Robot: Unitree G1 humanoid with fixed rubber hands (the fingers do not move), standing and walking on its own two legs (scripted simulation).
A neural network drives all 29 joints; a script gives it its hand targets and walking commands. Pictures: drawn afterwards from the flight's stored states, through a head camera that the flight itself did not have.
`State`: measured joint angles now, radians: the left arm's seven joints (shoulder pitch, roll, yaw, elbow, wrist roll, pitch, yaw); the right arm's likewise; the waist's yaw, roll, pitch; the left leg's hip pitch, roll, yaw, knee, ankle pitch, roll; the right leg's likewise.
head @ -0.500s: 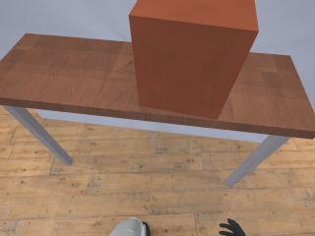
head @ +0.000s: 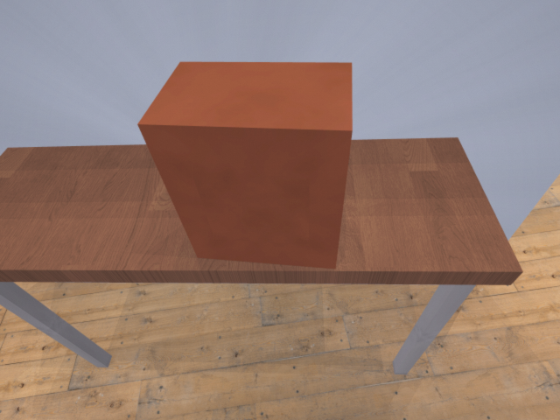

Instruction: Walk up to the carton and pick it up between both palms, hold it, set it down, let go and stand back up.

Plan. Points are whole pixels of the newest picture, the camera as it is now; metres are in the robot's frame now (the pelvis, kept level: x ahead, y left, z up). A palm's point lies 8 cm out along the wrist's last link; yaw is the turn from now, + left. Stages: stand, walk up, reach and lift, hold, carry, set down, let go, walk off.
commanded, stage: walk up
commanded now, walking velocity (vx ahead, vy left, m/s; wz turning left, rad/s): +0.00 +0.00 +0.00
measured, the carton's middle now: (264, 173) +0.47 +0.03 +0.10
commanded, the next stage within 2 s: none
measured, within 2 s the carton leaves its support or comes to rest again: neither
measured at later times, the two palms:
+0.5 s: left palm out of the picture -0.03 +0.20 -0.15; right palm out of the picture -0.02 -0.19 -0.14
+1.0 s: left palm out of the picture -0.01 +0.21 -0.15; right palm out of the picture -0.04 -0.19 -0.15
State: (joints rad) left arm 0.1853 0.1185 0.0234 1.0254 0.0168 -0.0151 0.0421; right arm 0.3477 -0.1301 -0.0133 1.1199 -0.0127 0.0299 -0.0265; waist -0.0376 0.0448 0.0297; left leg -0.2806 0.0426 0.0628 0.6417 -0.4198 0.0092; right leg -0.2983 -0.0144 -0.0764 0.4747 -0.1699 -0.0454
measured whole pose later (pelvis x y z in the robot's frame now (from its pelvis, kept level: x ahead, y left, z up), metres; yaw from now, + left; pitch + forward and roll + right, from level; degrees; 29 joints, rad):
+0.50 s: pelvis +0.01 +0.00 +0.00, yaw +0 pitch -2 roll +0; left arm 0.31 0.11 0.00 1.19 0.01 0.00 0.02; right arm 0.32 -0.09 0.00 1.15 -0.01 -0.02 -0.04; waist 0.02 -0.01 0.03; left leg -0.11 0.00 0.05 0.40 -0.26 0.01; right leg -0.23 0.00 -0.09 0.39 -0.14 -0.04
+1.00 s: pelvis +0.00 +0.00 +0.00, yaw +0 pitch +0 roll +0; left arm 0.28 0.12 0.01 1.13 0.01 0.01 0.03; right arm 0.36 -0.09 0.00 1.12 -0.01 -0.01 -0.04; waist 0.01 -0.01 0.00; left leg -0.16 -0.01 0.05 0.43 -0.27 0.02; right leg -0.28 -0.01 -0.09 0.42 -0.14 -0.04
